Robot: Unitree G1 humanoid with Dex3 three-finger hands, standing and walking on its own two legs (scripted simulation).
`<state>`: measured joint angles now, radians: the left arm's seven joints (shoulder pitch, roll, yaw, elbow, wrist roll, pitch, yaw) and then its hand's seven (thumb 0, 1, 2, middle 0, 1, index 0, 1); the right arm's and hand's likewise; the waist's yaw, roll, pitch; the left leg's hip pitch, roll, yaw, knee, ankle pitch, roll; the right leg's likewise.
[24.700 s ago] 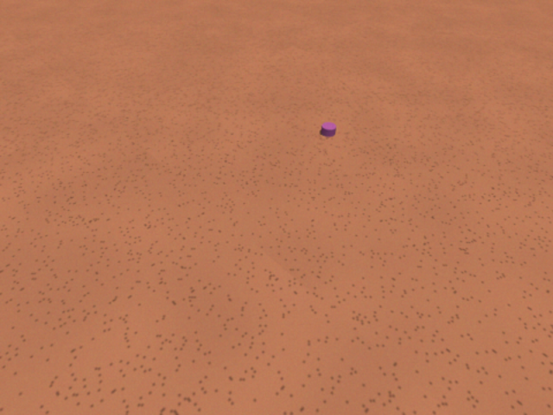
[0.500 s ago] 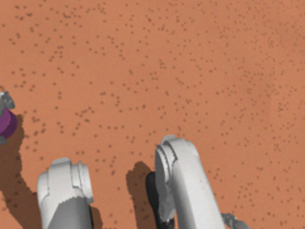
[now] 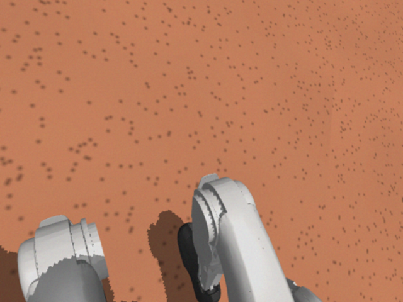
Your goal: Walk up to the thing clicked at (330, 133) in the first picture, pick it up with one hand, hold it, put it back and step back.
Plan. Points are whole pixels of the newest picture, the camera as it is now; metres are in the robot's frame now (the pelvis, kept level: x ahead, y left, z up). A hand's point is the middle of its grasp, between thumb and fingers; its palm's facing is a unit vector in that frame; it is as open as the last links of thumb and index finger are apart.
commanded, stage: rest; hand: left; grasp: from above
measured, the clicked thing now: out of the picture +0.43 +0.34 -0.24
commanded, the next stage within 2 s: open in 0.80 s
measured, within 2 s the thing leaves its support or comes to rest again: neither
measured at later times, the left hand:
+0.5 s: hand out of the picture +0.42 +0.33 -0.24, palm faces -0.45 -0.17 -0.88, open 10.8 cm
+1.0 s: hand out of the picture +0.42 +0.33 -0.24, palm faces -0.45 -0.16 -0.88, open 10.8 cm
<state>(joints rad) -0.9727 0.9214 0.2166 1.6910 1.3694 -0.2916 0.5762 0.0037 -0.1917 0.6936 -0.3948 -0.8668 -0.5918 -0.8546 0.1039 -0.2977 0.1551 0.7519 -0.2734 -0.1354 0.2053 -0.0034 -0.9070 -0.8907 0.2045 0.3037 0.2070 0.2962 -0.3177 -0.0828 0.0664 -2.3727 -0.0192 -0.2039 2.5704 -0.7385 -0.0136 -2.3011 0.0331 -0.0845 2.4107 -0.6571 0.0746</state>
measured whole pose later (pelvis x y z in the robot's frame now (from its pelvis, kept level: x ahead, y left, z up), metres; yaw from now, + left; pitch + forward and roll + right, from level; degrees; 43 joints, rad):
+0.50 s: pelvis +0.00 +0.01 +0.00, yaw -2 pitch +28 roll -14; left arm -1.00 0.98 0.19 1.77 1.36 -0.28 0.64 0.00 -0.20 0.69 -0.41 -0.85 -0.60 -0.85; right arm 0.08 -0.32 0.23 0.73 -0.31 -0.20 0.26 0.00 -0.91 -0.89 0.20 0.30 0.21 0.30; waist -0.35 -0.11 0.11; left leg -2.37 -0.02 -0.23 2.60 -0.75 0.00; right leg -2.27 0.04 -0.11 2.41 -0.66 0.08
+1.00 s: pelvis -0.01 +0.01 +0.00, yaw -3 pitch +26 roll -15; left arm -1.03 1.02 0.14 1.83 1.34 -0.28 0.67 0.00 -0.20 0.69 -0.42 -0.84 -0.61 -0.84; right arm 0.06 -0.34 0.29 0.70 -0.31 -0.24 0.28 0.00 -0.91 -0.90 0.20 0.30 0.21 0.30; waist -0.36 -0.13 0.14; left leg -2.35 -0.01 -0.25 2.60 -0.74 0.01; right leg -2.25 0.05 -0.13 2.39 -0.64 0.08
